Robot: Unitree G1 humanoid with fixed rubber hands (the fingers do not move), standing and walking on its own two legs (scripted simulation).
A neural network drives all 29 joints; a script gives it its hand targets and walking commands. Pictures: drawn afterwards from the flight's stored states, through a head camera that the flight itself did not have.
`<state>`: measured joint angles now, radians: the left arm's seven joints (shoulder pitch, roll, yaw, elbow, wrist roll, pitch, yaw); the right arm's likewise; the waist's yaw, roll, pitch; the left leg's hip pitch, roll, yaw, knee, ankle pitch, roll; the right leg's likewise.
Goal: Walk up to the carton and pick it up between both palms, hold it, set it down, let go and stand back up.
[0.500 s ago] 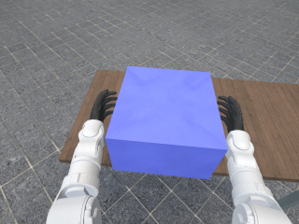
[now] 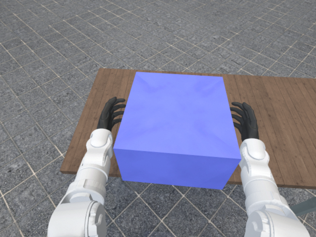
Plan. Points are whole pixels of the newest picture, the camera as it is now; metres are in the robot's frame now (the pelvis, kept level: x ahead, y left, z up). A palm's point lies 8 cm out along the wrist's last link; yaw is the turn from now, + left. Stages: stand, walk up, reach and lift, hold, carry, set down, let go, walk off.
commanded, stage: set down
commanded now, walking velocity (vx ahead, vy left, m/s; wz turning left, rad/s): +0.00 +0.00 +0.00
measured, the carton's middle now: (175, 125) +0.44 -0.05 -0.01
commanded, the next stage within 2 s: none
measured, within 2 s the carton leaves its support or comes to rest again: rests again in 1.32 s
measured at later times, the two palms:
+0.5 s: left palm (108, 128) +0.42 +0.14 +0.02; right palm (244, 134) +0.37 -0.23 +0.03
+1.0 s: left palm (109, 130) +0.41 +0.14 +0.02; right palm (244, 139) +0.36 -0.23 +0.02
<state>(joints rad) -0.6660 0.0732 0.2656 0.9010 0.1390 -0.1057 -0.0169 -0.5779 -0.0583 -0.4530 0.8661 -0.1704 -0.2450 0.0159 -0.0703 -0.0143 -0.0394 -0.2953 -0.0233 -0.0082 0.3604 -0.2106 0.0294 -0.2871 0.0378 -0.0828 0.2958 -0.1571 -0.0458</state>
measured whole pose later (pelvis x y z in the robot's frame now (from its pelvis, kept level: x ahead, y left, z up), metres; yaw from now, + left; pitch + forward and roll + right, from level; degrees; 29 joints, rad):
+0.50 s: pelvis -0.01 +0.00 +0.00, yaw +0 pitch +15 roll -1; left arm -0.76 0.11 0.27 1.15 0.11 -0.31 0.01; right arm -0.66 -0.07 -0.51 0.99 -0.23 -0.35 0.02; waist -0.08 0.02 -0.11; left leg -0.46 -0.02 0.00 0.40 -0.20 0.03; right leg -0.45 0.03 -0.09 0.33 -0.14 -0.04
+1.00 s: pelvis -0.02 +0.00 -0.01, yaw +0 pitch +17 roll +0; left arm -0.83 0.13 0.32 1.25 0.14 -0.41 0.01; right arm -0.72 -0.07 -0.60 1.05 -0.30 -0.41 0.03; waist -0.07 0.02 -0.10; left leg -0.53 -0.03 0.01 0.40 -0.18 0.03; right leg -0.54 0.03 -0.08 0.36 -0.13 -0.05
